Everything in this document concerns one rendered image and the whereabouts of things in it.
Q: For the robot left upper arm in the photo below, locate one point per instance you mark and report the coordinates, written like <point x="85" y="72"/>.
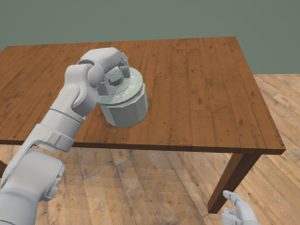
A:
<point x="35" y="179"/>

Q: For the lid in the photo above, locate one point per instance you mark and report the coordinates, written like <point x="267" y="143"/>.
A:
<point x="126" y="91"/>

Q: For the robot left forearm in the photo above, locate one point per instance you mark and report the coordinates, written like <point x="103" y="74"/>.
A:
<point x="60" y="125"/>

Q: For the left robot hand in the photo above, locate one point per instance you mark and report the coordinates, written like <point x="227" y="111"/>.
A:
<point x="109" y="58"/>

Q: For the right robot hand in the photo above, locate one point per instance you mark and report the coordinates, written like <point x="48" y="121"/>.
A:
<point x="243" y="213"/>

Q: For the table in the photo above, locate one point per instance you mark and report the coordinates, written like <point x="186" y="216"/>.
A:
<point x="201" y="96"/>

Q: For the pot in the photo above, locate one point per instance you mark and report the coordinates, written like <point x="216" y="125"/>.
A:
<point x="127" y="114"/>

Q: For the knob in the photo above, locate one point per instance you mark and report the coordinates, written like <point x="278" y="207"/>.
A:
<point x="116" y="77"/>

